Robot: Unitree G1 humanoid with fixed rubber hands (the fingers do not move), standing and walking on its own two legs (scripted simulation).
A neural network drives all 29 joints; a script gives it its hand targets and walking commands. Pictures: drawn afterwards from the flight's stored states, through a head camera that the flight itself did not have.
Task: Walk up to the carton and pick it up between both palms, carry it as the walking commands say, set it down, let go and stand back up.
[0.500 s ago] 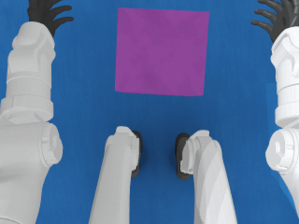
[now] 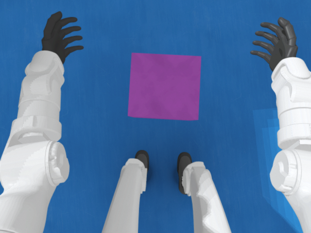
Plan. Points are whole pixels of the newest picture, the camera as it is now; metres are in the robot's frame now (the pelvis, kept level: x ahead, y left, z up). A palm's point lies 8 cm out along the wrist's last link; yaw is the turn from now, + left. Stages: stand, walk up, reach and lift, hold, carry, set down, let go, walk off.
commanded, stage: set down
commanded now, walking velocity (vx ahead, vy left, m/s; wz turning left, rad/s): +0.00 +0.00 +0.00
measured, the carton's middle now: (163, 90) +0.51 +0.01 -0.55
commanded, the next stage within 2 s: let go in 0.10 s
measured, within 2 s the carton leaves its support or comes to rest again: neither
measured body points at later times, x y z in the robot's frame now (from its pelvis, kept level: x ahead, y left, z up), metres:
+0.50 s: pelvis +0.04 +0.00 +0.07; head +0.27 +0.01 +0.46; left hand +0.39 +0.26 -0.04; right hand +0.40 -0.24 -0.04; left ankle +0.07 +0.11 -0.61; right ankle +0.07 -0.11 -0.61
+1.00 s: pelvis +0.09 +0.00 +0.13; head +0.13 +0.00 +0.57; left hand +0.26 +0.24 +0.05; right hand +0.27 -0.24 +0.05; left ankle +0.07 +0.11 -0.61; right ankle +0.07 -0.12 -0.61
